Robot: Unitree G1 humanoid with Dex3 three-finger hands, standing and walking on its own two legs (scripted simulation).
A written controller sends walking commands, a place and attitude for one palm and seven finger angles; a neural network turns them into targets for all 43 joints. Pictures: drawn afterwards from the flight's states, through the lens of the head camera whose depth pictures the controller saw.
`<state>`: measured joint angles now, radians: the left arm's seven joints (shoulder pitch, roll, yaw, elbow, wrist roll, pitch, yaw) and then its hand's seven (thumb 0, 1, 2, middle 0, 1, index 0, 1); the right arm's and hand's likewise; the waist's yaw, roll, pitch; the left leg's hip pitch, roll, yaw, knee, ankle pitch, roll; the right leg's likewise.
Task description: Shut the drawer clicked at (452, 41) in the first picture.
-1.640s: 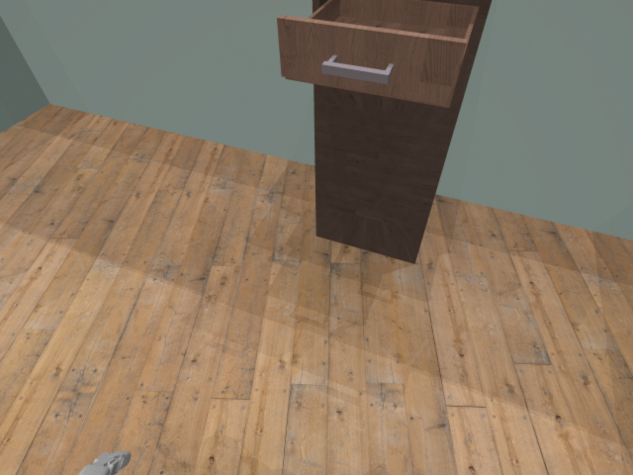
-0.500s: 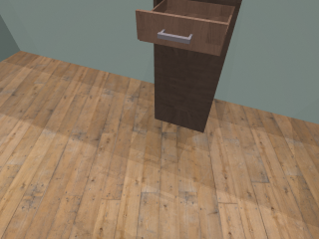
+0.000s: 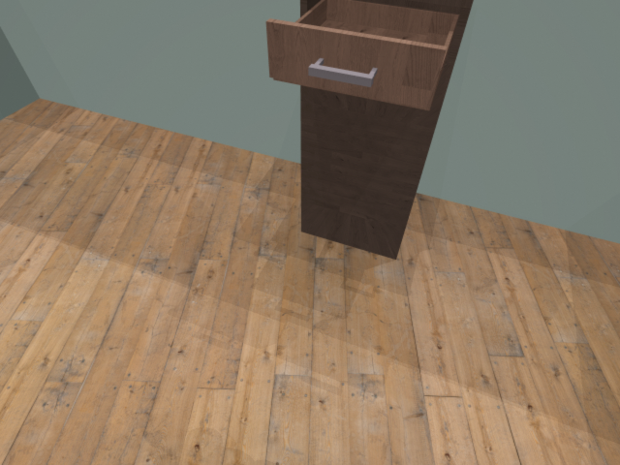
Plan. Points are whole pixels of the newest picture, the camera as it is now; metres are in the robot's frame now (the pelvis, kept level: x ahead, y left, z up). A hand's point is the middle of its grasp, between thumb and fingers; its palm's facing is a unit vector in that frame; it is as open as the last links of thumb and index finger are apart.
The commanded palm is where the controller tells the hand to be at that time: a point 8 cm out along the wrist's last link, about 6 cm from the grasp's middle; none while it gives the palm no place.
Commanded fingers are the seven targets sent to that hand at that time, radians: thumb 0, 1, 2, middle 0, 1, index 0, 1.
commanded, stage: turn to face it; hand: left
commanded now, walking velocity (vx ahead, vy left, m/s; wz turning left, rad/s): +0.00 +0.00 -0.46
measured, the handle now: (343, 71) +0.85 -0.01 +0.12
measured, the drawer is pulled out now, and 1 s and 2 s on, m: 0.26 0.26 0.26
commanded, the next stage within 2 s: take the last steps up to it in 0.60 s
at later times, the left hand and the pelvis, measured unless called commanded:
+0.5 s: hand out of the picture +0.03 +0.20 -0.18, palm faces -0.11 -0.97 -0.22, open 7.4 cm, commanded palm none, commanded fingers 0.00 0.90 0.90 -0.20 -0.30 -0.20 -0.30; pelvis -0.03 +0.01 -0.01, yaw -9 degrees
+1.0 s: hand out of the picture +0.07 +0.19 -0.18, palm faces -0.31 -0.93 -0.21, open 7.4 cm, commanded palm none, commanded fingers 0.00 0.90 0.90 -0.20 -0.30 -0.20 -0.30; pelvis -0.03 +0.03 -0.01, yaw -18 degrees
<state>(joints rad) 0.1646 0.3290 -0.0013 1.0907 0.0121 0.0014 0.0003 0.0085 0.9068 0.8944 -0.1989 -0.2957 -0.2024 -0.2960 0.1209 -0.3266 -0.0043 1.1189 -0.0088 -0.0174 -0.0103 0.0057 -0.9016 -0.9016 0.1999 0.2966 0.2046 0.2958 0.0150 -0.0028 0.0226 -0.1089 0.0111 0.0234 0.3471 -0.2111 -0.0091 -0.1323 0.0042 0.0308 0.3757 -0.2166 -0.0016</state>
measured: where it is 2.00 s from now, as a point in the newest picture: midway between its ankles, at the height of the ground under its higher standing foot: (328, 464)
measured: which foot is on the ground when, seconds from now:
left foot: down 0.00-0.32, up 0.34-0.54, down 0.56-1.00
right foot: down 0.00-0.58, up 0.60-0.96, down 0.98-1.00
